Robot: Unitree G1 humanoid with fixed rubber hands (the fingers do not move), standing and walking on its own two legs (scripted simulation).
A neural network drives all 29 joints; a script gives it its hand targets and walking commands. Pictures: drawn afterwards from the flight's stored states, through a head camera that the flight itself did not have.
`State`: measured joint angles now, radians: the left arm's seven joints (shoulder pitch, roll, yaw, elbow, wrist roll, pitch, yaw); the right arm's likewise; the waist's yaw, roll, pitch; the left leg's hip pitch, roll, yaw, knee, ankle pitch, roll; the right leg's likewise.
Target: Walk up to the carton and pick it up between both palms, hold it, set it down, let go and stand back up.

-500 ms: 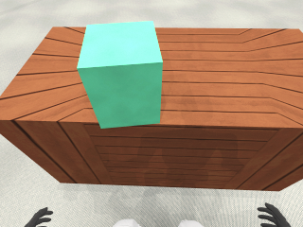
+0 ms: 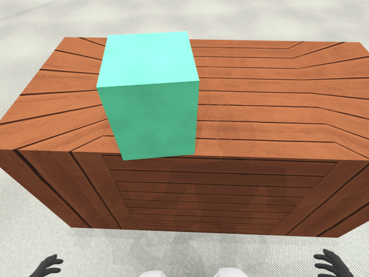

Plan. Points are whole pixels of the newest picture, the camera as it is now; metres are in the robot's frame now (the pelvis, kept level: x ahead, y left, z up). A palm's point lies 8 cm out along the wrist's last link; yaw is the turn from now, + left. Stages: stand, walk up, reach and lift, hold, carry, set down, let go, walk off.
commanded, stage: walk up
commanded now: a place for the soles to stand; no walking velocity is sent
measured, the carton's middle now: (153, 98) +0.53 +0.12 +0.08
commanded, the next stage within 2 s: none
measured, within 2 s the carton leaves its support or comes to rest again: neither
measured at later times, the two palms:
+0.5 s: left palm out of the picture +0.10 +0.32 -0.07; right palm out of the picture +0.13 -0.32 -0.09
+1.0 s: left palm out of the picture +0.11 +0.32 -0.07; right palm out of the picture +0.13 -0.32 -0.08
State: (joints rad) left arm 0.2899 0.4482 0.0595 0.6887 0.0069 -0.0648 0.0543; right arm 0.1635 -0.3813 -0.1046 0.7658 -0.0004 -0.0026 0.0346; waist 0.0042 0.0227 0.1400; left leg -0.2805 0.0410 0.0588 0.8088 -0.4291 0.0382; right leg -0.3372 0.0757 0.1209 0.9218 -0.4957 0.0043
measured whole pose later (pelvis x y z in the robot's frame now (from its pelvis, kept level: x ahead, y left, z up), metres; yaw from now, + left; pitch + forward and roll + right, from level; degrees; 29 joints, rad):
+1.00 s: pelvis +0.01 -0.01 +0.00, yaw +0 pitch -6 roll -1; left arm 0.29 0.44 0.06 0.69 0.01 -0.07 0.05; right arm 0.17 -0.38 -0.10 0.77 0.00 0.00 0.03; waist 0.00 0.02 0.14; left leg -0.29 0.04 0.06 0.81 -0.43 0.03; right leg -0.33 0.07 0.12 0.87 -0.47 0.01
